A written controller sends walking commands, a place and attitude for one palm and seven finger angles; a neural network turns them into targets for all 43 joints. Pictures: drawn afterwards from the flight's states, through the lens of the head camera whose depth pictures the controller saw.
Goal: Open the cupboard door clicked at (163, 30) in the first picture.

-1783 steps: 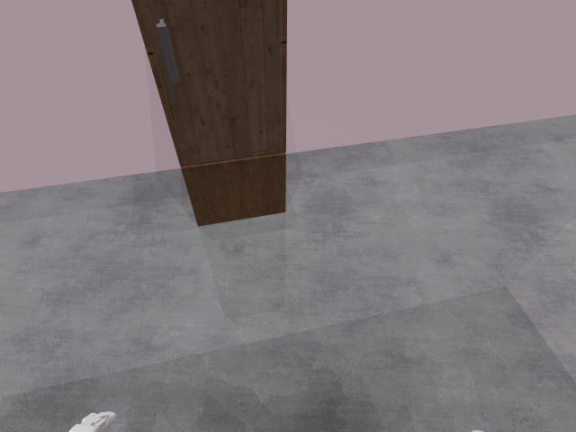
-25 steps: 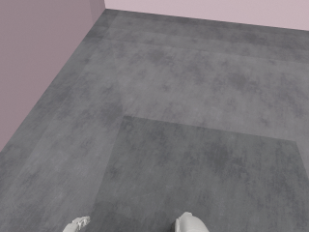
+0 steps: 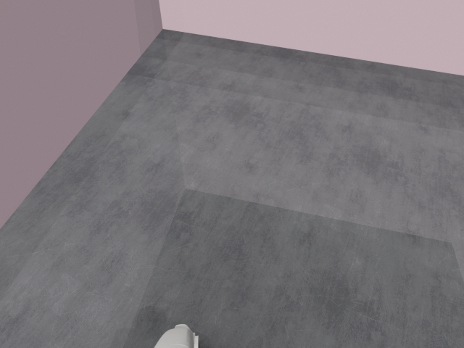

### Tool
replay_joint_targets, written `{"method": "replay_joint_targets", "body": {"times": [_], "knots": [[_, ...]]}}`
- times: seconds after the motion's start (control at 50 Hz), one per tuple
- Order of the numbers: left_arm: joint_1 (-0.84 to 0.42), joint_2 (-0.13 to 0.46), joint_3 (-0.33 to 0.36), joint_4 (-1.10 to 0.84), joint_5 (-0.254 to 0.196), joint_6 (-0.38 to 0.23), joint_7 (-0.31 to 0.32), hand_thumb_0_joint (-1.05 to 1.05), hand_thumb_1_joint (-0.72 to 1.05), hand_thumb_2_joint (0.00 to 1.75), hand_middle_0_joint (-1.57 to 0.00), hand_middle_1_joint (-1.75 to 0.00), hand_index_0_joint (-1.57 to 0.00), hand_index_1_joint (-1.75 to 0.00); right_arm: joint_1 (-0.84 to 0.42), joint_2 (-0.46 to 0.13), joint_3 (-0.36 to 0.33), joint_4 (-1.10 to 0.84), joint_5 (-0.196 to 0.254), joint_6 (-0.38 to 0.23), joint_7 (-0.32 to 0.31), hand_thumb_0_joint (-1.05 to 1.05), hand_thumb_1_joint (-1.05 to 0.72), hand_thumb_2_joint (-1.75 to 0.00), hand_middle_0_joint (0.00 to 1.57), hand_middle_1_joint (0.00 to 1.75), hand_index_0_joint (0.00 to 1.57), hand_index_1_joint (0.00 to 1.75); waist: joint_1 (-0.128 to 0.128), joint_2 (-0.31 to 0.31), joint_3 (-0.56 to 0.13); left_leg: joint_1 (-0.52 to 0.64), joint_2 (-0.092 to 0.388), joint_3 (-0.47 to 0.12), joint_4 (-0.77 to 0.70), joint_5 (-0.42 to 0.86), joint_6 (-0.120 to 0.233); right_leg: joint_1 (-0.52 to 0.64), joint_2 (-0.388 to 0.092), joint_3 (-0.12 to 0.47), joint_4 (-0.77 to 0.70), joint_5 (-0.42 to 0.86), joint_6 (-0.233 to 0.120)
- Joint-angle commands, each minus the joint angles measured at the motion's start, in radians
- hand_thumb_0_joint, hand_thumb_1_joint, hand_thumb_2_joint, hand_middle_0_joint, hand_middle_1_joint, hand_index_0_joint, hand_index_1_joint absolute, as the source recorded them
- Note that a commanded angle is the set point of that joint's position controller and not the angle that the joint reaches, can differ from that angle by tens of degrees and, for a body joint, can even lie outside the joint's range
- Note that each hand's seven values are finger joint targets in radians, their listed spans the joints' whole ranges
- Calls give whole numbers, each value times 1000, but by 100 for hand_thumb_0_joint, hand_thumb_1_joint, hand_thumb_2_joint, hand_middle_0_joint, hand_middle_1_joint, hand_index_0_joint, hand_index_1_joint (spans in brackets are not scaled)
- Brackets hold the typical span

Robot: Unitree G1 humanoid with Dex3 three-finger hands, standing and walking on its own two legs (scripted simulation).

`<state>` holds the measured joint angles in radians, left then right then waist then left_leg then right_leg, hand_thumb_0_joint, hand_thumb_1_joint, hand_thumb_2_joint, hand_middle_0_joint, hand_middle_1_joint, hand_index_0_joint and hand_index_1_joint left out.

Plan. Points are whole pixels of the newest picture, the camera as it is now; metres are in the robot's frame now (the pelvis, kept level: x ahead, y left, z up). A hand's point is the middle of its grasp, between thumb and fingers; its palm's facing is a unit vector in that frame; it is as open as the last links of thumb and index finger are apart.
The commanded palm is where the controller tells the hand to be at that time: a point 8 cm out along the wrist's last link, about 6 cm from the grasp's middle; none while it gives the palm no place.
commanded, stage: walk to a spot facing it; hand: left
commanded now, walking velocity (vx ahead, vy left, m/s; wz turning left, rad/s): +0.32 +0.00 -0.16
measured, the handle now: out of the picture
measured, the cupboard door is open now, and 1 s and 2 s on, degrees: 46 46 46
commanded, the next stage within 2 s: turn to face it in 0.14 s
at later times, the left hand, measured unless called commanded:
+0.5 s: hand (168, 260) +0.31 +0.17 -0.17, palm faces -0.01 -0.97 -0.23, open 7.4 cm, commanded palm none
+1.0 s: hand (159, 239) +0.36 +0.20 -0.16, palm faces +0.27 -0.93 -0.25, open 7.4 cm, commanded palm none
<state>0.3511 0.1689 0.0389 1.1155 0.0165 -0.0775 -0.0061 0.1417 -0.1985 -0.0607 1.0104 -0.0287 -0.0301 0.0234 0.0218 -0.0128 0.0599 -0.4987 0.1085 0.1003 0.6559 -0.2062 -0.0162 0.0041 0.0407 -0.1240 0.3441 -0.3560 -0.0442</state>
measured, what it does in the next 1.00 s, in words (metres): walks ahead, turning left: left foot, then right foot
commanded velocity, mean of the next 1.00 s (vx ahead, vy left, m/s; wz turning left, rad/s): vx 0.05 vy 0.00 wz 0.39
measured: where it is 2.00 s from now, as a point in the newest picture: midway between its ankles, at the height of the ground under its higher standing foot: (250, 312)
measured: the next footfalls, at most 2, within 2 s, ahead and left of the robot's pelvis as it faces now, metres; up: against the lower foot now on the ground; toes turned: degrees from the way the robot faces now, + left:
left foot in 0.04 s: +0.17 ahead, +0.13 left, +0.00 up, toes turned +8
right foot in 0.40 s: +0.28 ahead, -0.15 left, +0.00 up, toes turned -11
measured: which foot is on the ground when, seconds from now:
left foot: up 0.00-0.02, down 0.04-0.40, up 0.42-0.66, down 0.68-1.00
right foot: down 0.00-0.06, up 0.08-0.38, down 0.40-0.68, up 0.70-1.00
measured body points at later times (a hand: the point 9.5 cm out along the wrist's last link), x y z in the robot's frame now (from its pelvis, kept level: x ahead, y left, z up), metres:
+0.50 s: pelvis +0.21 -0.02 -0.01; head +0.24 -0.03 +0.44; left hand +0.31 +0.22 -0.15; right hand +0.15 -0.25 -0.17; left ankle +0.14 +0.10 -0.69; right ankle +0.24 -0.14 -0.73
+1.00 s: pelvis +0.30 -0.03 +0.00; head +0.36 -0.02 +0.44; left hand +0.34 +0.25 -0.14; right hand +0.44 -0.26 -0.15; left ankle +0.26 +0.09 -0.73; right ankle +0.33 -0.15 -0.71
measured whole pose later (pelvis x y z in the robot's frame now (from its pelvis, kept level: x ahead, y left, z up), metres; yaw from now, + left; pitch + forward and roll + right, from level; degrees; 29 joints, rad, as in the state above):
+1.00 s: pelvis +0.30 -0.03 +0.00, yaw +15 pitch +3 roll +0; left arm 0.11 0.22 0.06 0.90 0.01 0.03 0.00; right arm 0.17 -0.23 -0.07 0.92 -0.03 0.02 0.00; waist -0.02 0.02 0.08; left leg -0.31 0.02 -0.02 0.55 -0.28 -0.01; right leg -0.41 -0.03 -0.04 0.75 -0.38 0.08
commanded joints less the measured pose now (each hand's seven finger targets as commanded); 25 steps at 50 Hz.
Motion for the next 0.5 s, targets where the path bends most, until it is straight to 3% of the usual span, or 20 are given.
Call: {"method": "replay_joint_targets", "body": {"times": [0.0,0.02,0.04,0.06,0.08,0.12,0.16,0.2,0.22,0.28,0.32,0.34,0.36,0.38,0.4,0.42,0.44,0.46,0.48], "knots": [[1,133,30,-41,-8,-10,11,0,90,90,-20,-30,-20,-30,247,-113,-13,23,-5,-40,-20,0,-90,-90,20,30,20,30,-145,24,-113,486,-24,-10,-166,68,59,-204,-215,84,307,624,-46],[48,80,23,-61,-13,-6,5,0,90,90,-20,-30,-20,-30,383,-227,-41,49,-21,-43,-32,0,-90,-90,20,30,20,30,-174,233,-240,743,238,-358,-183,82,168,-463,-88,21,613,260,6],[-16,75,17,-103,-11,-16,0,0,90,90,-20,-30,-20,-30,465,-265,-43,59,-14,-30,-39,0,-90,-90,20,30,20,30,-189,272,-251,748,390,-558,-317,175,257,-577,-12,58,872,-193,3],[-66,78,21,-106,-5,-8,6,0,90,90,-20,-30,-20,-30,395,-239,-36,54,-7,-27,-44,0,-90,-90,20,30,20,30,-159,217,-203,630,386,-518,-349,96,243,-634,-65,131,996,-171,-7],[-96,67,24,-109,-1,-1,2,0,90,90,-20,-30,-20,-30,299,-192,-28,19,-5,-31,-45,0,-90,-90,20,30,20,30,-121,183,-100,490,353,-441,-382,6,215,-668,-110,150,1029,-89,0],[-67,43,25,-88,10,23,-15,0,90,90,-20,-30,-20,-30,195,-108,-5,-8,-5,-46,-47,0,-90,-90,20,30,20,30,-56,124,-17,329,282,-250,-439,-37,144,-617,-157,148,951,25,20],[-41,10,23,-86,13,46,-19,0,90,90,-20,-30,-20,-30,189,-95,3,-1,-1,-54,-48,0,-90,-90,20,30,20,30,-23,123,-27,299,236,-103,-445,127,126,-565,-161,123,815,58,34],[-54,4,23,-100,12,58,-22,0,90,90,-20,-30,-20,-30,177,-102,0,-5,2,-50,-44,0,-90,-90,20,30,20,30,-16,150,-28,270,210,0,-450,156,120,-500,-166,85,645,86,42],[-78,-1,22,-109,12,56,-21,0,90,90,-20,-30,-20,-30,184,-93,-6,0,-2,-45,-43,0,-90,-90,20,30,20,30,-22,127,-12,258,200,20,-441,186,121,-469,-157,63,551,96,46],[-89,1,13,-106,12,47,-15,0,90,90,-20,-30,-20,-30,199,-104,-1,22,2,-28,-40,0,-90,-90,20,30,20,30,-22,103,-10,212,175,-1,-384,181,136,-324,-117,11,355,164,53],[-34,30,16,-88,13,39,-10,0,90,90,-20,-30,-20,-30,176,-100,2,30,6,-18,-38,0,-90,-90,20,30,20,30,15,98,-33,186,128,-5,-295,104,104,-199,-90,-21,234,224,59],[-8,68,22,-77,13,33,-5,0,90,90,-20,-30,-20,-30,182,-83,7,34,11,-15,-36,0,-90,-90,20,30,20,30,28,60,-44,143,84,2,-245,32,73,-112,-109,0,180,262,59],[31,135,34,-67,14,23,3,0,90,90,-20,-30,-20,-30,193,-50,13,32,16,-13,-30,0,-90,-90,20,30,20,30,51,-66,-62,40,15,38,-125,-116,30,3,-225,123,138,315,32],[76,224,48,-60,14,20,11,0,90,90,-20,-30,-20,-30,218,-17,19,18,18,-6,-22,0,-90,-90,20,30,20,30,58,-242,-102,-46,-81,88,64,-334,-8,63,-432,314,41,371,-48],[103,260,50,-68,8,26,17,0,90,90,-20,-30,-20,-30,176,-23,13,-3,19,8,-23,0,-90,-90,20,30,20,30,83,-235,-119,-24,-79,19,266,-482,-9,9,-520,376,-32,365,-120],[52,234,55,-76,9,28,28,0,90,90,-20,-30,-20,-30,149,-27,4,-12,21,21,-28,0,-90,-90,20,30,20,30,68,-351,-111,-79,-52,-28,417,-454,-12,-6,-524,387,-50,441,-145],[3,211,52,-94,8,31,35,0,90,90,-20,-30,-20,-30,141,-50,2,-8,22,21,-30,0,-90,-90,20,30,20,30,54,-336,-109,-107,-25,-73,483,-400,-17,-9,-514,348,-28,496,-154],[-50,184,47,-117,9,37,40,0,90,90,-20,-30,-20,-30,134,-44,0,-2,23,24,-26,0,-90,-90,20,30,20,30,32,-238,-118,-78,-9,-83,487,-352,-20,-46,-481,233,-3,518,-133],[-93,175,45,-138,10,41,41,0,90,90,-20,-30,-20,-30,141,-26,4,-1,23,33,-22,0,-90,-90,20,30,20,30,6,-179,-124,-31,-5,-72,445,-325,-23,-105,-458,143,3,500,-106]]}}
